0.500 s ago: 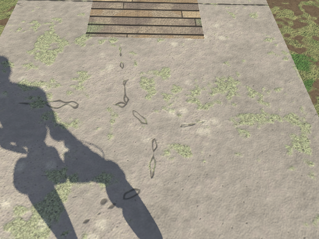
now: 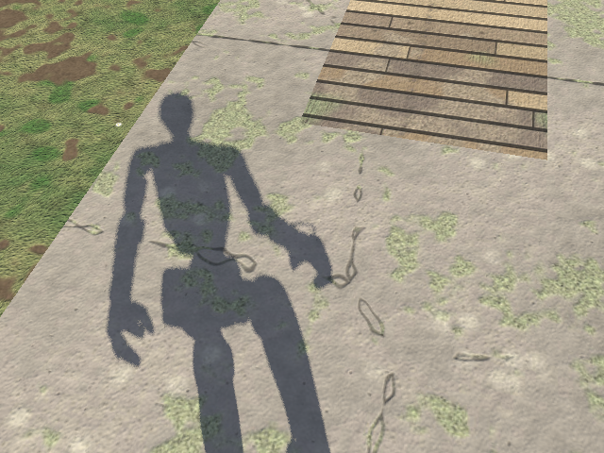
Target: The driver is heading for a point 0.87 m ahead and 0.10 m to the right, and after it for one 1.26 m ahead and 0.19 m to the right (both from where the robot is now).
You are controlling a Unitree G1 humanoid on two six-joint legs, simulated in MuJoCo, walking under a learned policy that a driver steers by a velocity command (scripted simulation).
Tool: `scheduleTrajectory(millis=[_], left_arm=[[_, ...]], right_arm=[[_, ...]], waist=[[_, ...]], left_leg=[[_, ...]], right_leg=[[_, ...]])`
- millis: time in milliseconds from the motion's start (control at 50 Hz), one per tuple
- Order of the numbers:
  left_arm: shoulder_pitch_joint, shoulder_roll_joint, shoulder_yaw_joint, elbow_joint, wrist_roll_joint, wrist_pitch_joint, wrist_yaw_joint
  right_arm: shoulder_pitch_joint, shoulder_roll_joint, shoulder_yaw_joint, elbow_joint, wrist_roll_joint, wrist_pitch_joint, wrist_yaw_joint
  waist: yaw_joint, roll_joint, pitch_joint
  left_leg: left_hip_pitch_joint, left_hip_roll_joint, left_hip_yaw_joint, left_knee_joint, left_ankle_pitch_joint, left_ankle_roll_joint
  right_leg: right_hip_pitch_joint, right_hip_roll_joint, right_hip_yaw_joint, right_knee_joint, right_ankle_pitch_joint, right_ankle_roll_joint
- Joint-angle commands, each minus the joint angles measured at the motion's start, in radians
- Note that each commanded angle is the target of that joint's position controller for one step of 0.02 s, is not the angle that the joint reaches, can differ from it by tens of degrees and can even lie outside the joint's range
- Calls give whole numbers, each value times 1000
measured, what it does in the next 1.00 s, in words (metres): walks ahead: left foot, then right foot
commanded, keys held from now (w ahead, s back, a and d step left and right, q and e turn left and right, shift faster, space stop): w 1.00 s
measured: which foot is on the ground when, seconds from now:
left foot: up 0.00-0.14, down 0.16-0.70, up 0.72-1.00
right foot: down 0.00-0.18, up 0.20-0.68, down 0.70-1.00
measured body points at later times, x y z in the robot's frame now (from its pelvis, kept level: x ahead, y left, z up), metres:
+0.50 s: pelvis +0.26 +0.05 +0.00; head +0.27 +0.06 +0.45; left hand +0.39 +0.30 -0.13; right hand +0.23 -0.21 -0.13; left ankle +0.20 +0.11 -0.75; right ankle +0.39 -0.10 -0.69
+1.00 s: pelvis +0.53 +0.00 +0.00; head +0.55 -0.01 +0.45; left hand +0.51 +0.25 -0.14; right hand +0.63 -0.26 -0.14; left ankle +0.62 +0.15 -0.68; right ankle +0.50 -0.06 -0.75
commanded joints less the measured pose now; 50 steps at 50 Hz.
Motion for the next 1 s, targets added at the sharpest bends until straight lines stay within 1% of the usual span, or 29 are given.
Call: scheduleTrajectory(millis=[20, 100, 120, 140, 160, 180, 200, 220, 240, 260, 280, 300, 340, 460, 520, 600, 640, 660, 680, 700, 720, 740, 760, 780, 800, 840, 880, 920, 1000], left_arm=[[6, 152, 31, -35, 0, -12, 0], [23, 175, 36, -6, 4, 1, 7], [15, 181, 36, -2, 3, 5, 9], [11, 176, 34, 4, -1, 10, 11], [7, 150, 24, -8, -2, 10, 12], [35, 62, 0, -63, -21, 7, 8], [59, 116, 19, -54, -4, 14, 13], [-1, 150, 30, -54, 11, 21, 15], [-49, 125, 23, -61, 9, 17, 6], [-60, 104, 20, -57, 6, 20, 2], [-53, 99, 20, -51, 18, 31, -2], [-35, 86, 16, -36, 26, 43, -9], [-57, 79, 17, -40, 28, 53, -17], [-291, 63, 9, -109, 24, 57, -22], [-389, 51, -2, -138, 20, 52, -22], [-467, 65, -3, -171, 19, 45, -18], [-444, 74, 1, -170, 19, 38, -13], [-389, 83, 7, -153, 19, 33, -7], [-276, 98, 17, -116, 21, 26, 2], [-99, 127, 32, -56, 33, 16, 12], [63, 221, 58, -27, 59, 10, 26], [77, 289, 75, -19, 48, 18, 19], [-13, 230, 66, -25, 7, 27, 13], [-111, 165, 49, -39, 1, 25, 10], [-159, 114, 35, -41, 6, 19, 7], [-172, 70, 21, -18, 3, 8, 12], [-122, 82, 24, 10, 1, -9, 11], [-89, 104, 29, 32, -3, -16, 12], [-25, 94, 23, 64, -4, -13, 11]], right_arm=[[-115, -32, 6, -87, 7, -18, 2], [-121, -61, -1, -93, 6, -25, -12], [-66, -68, -7, -75, 2, -29, -17], [53, -80, -17, -32, -6, -38, -25], [218, -128, -35, 18, -22, -48, -36], [339, -231, -60, 27, -39, -50, -49], [337, -249, -71, 41, 6, -34, -47], [249, -189, -58, 34, 24, -29, -44], [180, -126, -42, 25, 25, -35, -40], [141, -90, -32, 27, 23, -41, -38], [131, -72, -26, 37, 26, -48, -41], [132, -67, -25, 45, 23, -56, -42], [169, -82, -31, 71, 30, -70, -41], [268, -84, -33, 139, 36, -71, -41], [318, -91, -33, 171, 32, -71, -43], [364, -101, -34, 211, 22, -66, -54], [347, -112, -36, 221, 18, -63, -60], [330, -120, -38, 224, 17, -62, -62], [316, -128, -40, 228, 16, -59, -62], [305, -119, -36, 225, 21, -57, -62], [327, -62, -18, 187, 42, -61, -57], [427, -7, -14, 190, 53, -60, -52], [338, -94, -37, 190, 27, -54, -57], [272, -84, -37, 170, 27, -60, -51], [239, -63, -33, 168, 27, -62, -47], [257, -36, -29, 180, 6, -38, -37], [246, -16, -27, 178, 2, -22, -25], [174, -14, -26, 157, 2, -14, -19], [0, -12, -20, 102, 9, -13, -16]], waist=[[-4, -147, 35], [-20, -148, 37], [-49, -141, 13], [-104, -107, -47], [-166, -60, -153], [-184, 131, -282], [-161, 195, -304], [-126, 79, -152], [-104, 30, -60], [-72, 19, -16], [-48, 37, 6], [-35, 36, 1], [-27, 16, -2], [-67, -4, 60], [-95, 1, 72], [-109, 7, 89], [-85, 11, 79], [-57, 19, 49], [-7, 15, -12], [64, -16, -111], [101, -137, -245], [47, -315, -330], [27, -158, -220], [-7, -118, -83], [-30, -88, -27], [-77, -121, 3], [-86, -114, -2], [-84, -108, 27], [-48, -106, 71]], left_leg=[[56, -11, 67, -136, 57, 2], [135, -39, 84, -228, -22, 50], [215, -64, 93, -266, -44, 66], [370, -90, 103, -336, -25, 89], [606, -14, 16, -342, -51, 126], [868, 280, -384, -406, -189, 210], [873, 364, -661, -523, -181, 273], [763, 316, -519, -522, -205, 256], [638, 266, -403, -553, -154, 238], [549, 212, -311, -592, -105, 201], [489, 177, -250, -616, -39, 181], [462, 155, -205, -633, 19, 176], [465, 145, -162, -655, 114, 190], [528, 114, -71, -696, 191, 191], [569, 114, -41, -683, 267, 182], [680, 152, -39, -636, 371, 176], [716, 165, -27, -575, 514, 163], [719, 161, -14, -504, 659, 149], [711, 143, 4, -367, 767, 135], [617, 99, 41, -162, 702, 115], [353, 26, 88, 164, 348, 84], [67, -160, 57, 458, -409, 60], [-8, -94, -64, 515, -354, 78], [-23, -48, -52, 478, -259, 82], [8, -12, -43, 418, -199, 81], [96, 20, -29, 342, -159, 58], [106, 23, -7, 313, -136, 40], [39, 43, 11, 258, -76, 21], [-45, 55, 44, 62, 60, -7]], right_leg=[[-43, -236, 118, -75, 347, -122], [33, -287, 128, 6, 474, -106], [43, -281, 114, 81, 587, -95], [26, -245, 74, 234, 667, -77], [-97, -200, 39, 443, 546, -55], [-388, -84, -31, 791, 101, -11], [-556, 1, 49, 962, -310, -14], [-620, -68, 104, 1007, -253, -25], [-613, -102, 104, 969, -179, -26], [-569, -132, 98, 905, -132, -21], [-526, -148, 93, 864, -111, -10], [-491, -148, 84, 856, -87, 1], [-506, -150, 70, 837, -41, 16], [-636, -169, 36, 613, 150, 53], [-610, -145, 10, 483, 208, 44], [-595, -118, -3, 380, 168, 4], [-529, -91, -15, 339, 98, -27], [-441, -62, -28, 319, 58, -46], [-303, -26, -43, 281, 46, -67], [-67, -38, -24, 240, 84, -98], [229, -281, 264, 224, -9, -167], [380, -498, 715, 95, 4, -283], [274, -439, 670, 63, -63, -254], [124, -406, 516, 34, -47, -226], [23, -355, 417, -6, 21, -195], [-94, -285, 283, -52, 130, -151], [-110, -272, 235, -73, 220, -160], [-106, -262, 197, -109, 216, -167], [-63, -229, 136, -132, 265, -153]])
